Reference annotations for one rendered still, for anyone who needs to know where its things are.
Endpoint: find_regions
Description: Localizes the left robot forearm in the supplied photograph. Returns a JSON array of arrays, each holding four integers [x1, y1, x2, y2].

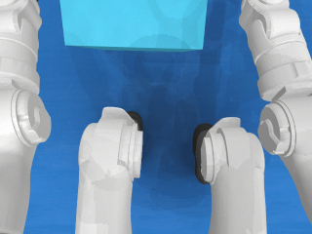
[[0, 0, 42, 95]]

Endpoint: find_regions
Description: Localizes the carton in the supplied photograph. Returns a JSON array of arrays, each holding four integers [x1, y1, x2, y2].
[[59, 0, 208, 53]]

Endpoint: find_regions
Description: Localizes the right robot shin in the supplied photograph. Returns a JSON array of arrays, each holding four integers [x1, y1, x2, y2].
[[201, 117, 265, 182]]

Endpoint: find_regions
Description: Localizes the robot left upper arm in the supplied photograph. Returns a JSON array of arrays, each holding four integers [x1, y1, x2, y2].
[[0, 88, 52, 234]]

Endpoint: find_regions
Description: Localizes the right robot forearm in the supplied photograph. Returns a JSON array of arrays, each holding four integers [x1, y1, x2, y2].
[[238, 0, 312, 101]]

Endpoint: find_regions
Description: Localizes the robot right thigh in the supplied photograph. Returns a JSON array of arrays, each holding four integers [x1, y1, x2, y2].
[[201, 127, 267, 234]]

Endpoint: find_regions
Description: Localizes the robot right upper arm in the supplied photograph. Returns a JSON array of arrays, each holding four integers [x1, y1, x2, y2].
[[257, 96, 312, 225]]

